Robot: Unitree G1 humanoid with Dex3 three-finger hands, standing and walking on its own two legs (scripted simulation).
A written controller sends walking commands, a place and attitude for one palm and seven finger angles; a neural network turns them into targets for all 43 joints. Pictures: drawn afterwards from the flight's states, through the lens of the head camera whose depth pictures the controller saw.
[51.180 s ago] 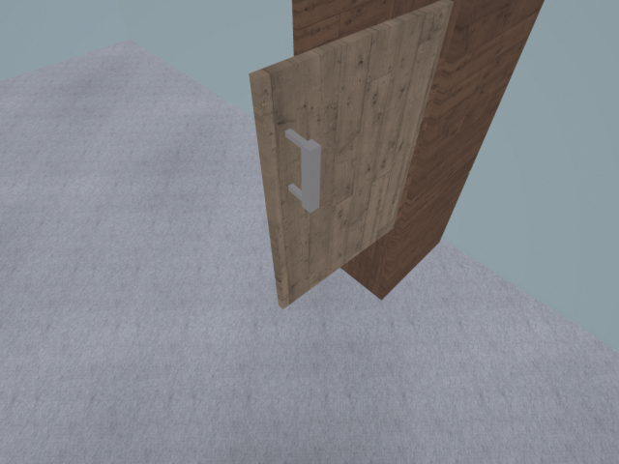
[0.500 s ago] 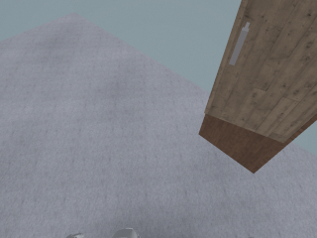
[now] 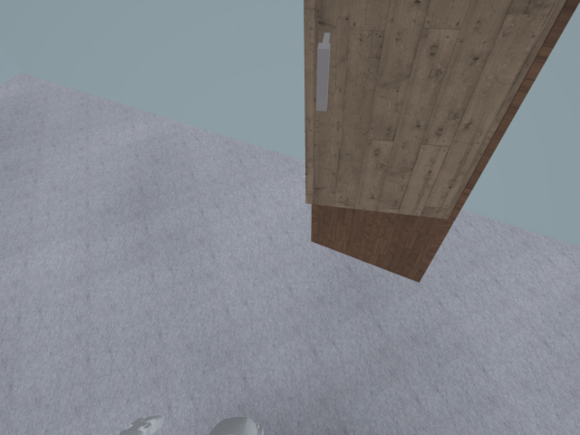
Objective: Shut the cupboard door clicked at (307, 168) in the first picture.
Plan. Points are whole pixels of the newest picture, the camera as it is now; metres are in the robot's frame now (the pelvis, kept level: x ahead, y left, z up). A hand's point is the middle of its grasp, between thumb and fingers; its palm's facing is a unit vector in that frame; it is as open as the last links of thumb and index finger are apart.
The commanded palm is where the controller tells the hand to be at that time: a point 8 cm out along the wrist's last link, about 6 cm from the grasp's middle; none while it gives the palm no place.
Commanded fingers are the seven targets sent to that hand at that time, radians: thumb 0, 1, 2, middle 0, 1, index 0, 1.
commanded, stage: turn to face it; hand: left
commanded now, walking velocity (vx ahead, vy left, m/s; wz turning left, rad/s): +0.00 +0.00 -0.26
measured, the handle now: (324, 73) +0.71 -0.04 +0.10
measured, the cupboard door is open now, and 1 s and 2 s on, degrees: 16 16 16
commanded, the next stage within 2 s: take the last steps up to it in 0.08 s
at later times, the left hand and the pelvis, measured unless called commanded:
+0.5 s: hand out of the picture +0.14 +0.20 -0.16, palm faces -0.18 -0.97 -0.17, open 7.3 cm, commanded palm none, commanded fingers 0.00 0.90 0.90 -0.20 -0.30 -0.20 -0.30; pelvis +0.04 +0.01 +0.01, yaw -10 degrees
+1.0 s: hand (249, 395) +0.20 +0.09 -0.19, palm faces -0.16 -0.98 -0.14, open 7.3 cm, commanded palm none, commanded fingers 0.00 0.90 0.90 -0.20 -0.30 -0.20 -0.30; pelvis +0.18 -0.08 -0.01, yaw -11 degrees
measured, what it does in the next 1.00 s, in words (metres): walks ahead: left foot, then right foot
